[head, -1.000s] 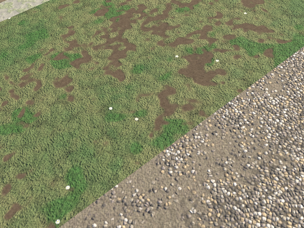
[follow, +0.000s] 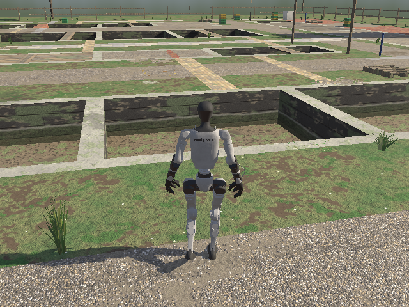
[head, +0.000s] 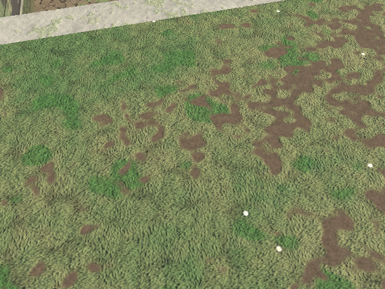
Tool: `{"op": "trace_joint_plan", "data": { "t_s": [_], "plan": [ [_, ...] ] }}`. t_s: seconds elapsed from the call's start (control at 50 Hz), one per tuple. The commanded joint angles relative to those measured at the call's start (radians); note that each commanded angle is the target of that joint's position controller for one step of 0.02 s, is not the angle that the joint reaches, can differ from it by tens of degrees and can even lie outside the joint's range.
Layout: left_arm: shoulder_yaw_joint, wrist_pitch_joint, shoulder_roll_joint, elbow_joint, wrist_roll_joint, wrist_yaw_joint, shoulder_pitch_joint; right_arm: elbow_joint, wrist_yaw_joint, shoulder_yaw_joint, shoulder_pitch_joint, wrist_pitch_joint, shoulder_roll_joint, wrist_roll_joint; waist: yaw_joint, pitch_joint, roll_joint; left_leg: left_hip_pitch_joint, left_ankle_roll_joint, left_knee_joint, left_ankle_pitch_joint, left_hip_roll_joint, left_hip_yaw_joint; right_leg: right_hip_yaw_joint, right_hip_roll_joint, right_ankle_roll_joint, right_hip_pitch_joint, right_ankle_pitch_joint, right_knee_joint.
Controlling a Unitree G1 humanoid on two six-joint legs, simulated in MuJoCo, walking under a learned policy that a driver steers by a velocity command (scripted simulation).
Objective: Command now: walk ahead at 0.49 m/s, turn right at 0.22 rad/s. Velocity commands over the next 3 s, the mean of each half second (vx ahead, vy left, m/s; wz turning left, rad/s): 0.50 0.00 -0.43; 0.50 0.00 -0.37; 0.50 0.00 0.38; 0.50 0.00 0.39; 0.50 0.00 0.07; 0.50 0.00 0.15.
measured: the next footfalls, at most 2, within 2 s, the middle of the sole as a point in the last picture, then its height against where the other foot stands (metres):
left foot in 0.34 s outside the picture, level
right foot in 0.86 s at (260, 271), level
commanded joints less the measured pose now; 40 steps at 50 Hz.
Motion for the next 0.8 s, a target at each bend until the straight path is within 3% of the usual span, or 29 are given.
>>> {"op": "trace_joint_plan", "data": {
  "t_s": [0.02,0.12,0.22,0.28,0.3,0.32,0.34,0.36,0.38,0.4,0.42,0.44,0.46,0.54,0.64,0.7,0.76,0.8],
  "plan": [
    [0.024,-0.029,0.099,-0.005,-0.01,-0.002,0.074,-0.06,0.011,-0.008,0.043,0.005,-0.067,-0.011,-0.019,-0.046,-0.074,-0.171,-0.039,-0.059,0.024,0.083,-0.02,0.365,-0.261,-0.174,0.132,0.219,-0.259],
    [0.037,-0.024,0.125,0.022,-0.016,0.003,0.134,-0.138,0.015,0.013,-0.182,0.014,-0.041,-0.002,0.021,0.01,-0.076,-0.21,-0.105,-0.354,0.191,0.103,0.031,0.293,-0.203,-0.154,0.055,0.181,-0.309],
    [0.051,-0.017,0.144,0.035,-0.007,0.005,0.205,-0.187,0.013,0.019,-0.329,0.004,-0.048,0.016,0.08,-0.021,-0.088,-0.154,-0.115,-0.536,0.305,0.063,0.037,0.312,-0.198,-0.107,0.123,0.285,-0.225],
    [0.06,-0.009,0.162,0.019,0.002,0.015,0.18,-0.194,0.005,0.008,-0.306,-0.008,-0.078,0.02,0.055,-0.038,-0.106,-0.056,-0.094,-0.622,0.218,0.045,0.013,0.372,-0.221,-0.076,0.151,0.312,-0.147],
    [0.064,-0.008,0.171,0.011,0.003,0.018,0.158,-0.18,0.001,0.001,-0.249,-0.014,-0.093,0.021,0.027,-0.053,-0.109,0.024,-0.082,-0.661,0.178,0.032,0.012,0.388,-0.219,-0.064,0.143,0.322,-0.1],
    [0.064,-0.01,0.17,0.007,0.0,0.015,0.142,-0.149,-0.009,-0.01,-0.145,-0.026,-0.115,0.017,-0.024,-0.098,-0.075,0.166,-0.06,-0.73,0.17,0.025,0.012,0.368,-0.178,-0.044,0.118,0.345,0.02],
    [0.054,-0.018,0.131,-0.008,-0.011,0.008,0.138,-0.13,-0.024,-0.03,-0.017,-0.04,-0.175,-0.002,-0.077,-0.196,0.012,0.354,-0.017,-0.776,0.08,0.154,-0.109,0.309,-0.11,-0.017,0.041,0.252,0.239],
    [0.032,-0.022,0.037,-0.049,-0.041,0.007,0.173,-0.137,-0.039,-0.052,0.088,-0.033,-0.254,-0.024,-0.097,-0.326,0.175,0.599,0.049,-0.838,-0.128,0.42,-0.443,0.173,0.0,0.021,-0.191,-0.138,0.518],
    [0.035,-0.01,0.07,-0.066,-0.023,0.011,0.223,-0.124,-0.037,-0.063,0.062,-0.013,-0.267,-0.009,-0.042,-0.329,0.268,0.576,0.124,-0.922,-0.198,0.502,-0.719,0.12,0.016,0.018,-0.35,-0.384,0.666],
    [0.044,0.007,0.112,-0.033,-0.003,0.015,0.194,-0.141,-0.031,-0.043,0.002,-0.006,-0.162,-0.002,-0.024,-0.201,0.096,0.471,0.115,-0.915,-0.247,0.455,-0.6,0.146,-0.061,0.012,-0.386,-0.303,0.736],
    [0.043,0.011,0.101,-0.034,0.002,0.004,0.14,-0.145,-0.027,-0.029,-0.043,-0.01,-0.098,0.006,-0.019,-0.115,0.03,0.368,0.097,-0.932,-0.135,0.396,-0.447,0.139,-0.089,0.02,-0.372,-0.224,0.718],
    [0.043,0.016,0.084,-0.039,0.005,-0.005,0.117,-0.143,-0.025,-0.023,-0.064,-0.014,-0.075,0.005,-0.003,-0.083,0.048,0.305,0.073,-0.955,-0.005,0.352,-0.329,0.129,-0.115,0.03,-0.345,-0.181,0.689],
    [0.044,0.026,0.081,-0.045,0.019,-0.014,0.1,-0.129,-0.027,-0.021,-0.053,-0.022,-0.067,0.009,0.005,-0.062,0.084,0.27,0.064,-0.967,0.095,0.322,-0.247,0.121,-0.132,0.041,-0.334,-0.164,0.674],
    [0.039,0.052,0.059,-0.08,0.023,-0.036,0.029,-0.094,-0.019,-0.033,-0.004,-0.05,-0.08,0.027,0.018,-0.061,0.076,0.267,0.079,-0.998,0.331,0.306,-0.089,0.105,-0.145,0.066,-0.374,-0.074,0.679],
    [0.024,0.054,0.041,-0.141,0.022,-0.053,-0.131,-0.058,-0.016,-0.041,0.045,-0.047,-0.083,0.023,-0.005,-0.015,0.061,0.294,0.081,-1.021,0.419,0.286,0.066,0.068,-0.157,0.084,-0.442,0.075,0.512],
    [0.007,0.047,0.021,-0.177,0.023,-0.064,-0.235,-0.039,-0.016,-0.046,0.077,-0.044,-0.097,0.023,-0.032,0.009,0.064,0.293,0.069,-1.019,0.435,0.283,0.132,0.02,-0.15,0.064,-0.372,0.135,0.326],
    [0.001,0.043,0.023,-0.199,0.029,-0.061,-0.287,-0.003,-0.019,-0.05,0.131,-0.032,-0.117,0.021,-0.046,0.025,0.064,0.348,0.061,-0.991,0.512,0.306,0.158,-0.028,-0.119,0.024,-0.306,0.058,0.203],
    [0.003,0.038,0.032,-0.196,0.035,-0.05,-0.271,0.022,-0.022,-0.052,0.153,-0.02,-0.136,0.02,-0.031,0.012,0.074,0.394,0.054,-0.906,0.733,0.316,0.181,-0.057,-0.075,-0.014,-0.226,-0.029,0.146]
  ]
}}
Over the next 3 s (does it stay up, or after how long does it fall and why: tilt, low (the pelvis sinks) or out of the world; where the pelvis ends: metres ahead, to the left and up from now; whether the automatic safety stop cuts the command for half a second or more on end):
stays up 1.55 -0.25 -0.01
